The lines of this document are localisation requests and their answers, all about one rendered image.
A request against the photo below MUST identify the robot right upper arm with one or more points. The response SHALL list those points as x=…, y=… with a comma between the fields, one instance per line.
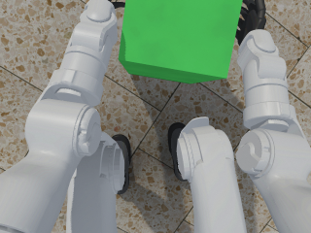
x=278, y=163

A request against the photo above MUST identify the robot left upper arm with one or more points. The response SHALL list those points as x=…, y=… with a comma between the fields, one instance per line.
x=32, y=192

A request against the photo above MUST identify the robot right hand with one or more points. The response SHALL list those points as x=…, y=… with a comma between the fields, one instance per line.
x=254, y=18

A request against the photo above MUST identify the robot left forearm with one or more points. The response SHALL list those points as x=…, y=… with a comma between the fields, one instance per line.
x=81, y=73

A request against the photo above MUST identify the carton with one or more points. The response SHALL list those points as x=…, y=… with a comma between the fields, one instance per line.
x=183, y=41

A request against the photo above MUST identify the right robot shin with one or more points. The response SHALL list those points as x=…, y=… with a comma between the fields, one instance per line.
x=204, y=121

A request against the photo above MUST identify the robot right forearm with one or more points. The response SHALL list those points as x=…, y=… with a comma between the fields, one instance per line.
x=267, y=103

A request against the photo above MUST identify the robot left thigh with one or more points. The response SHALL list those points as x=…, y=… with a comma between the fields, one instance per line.
x=91, y=194

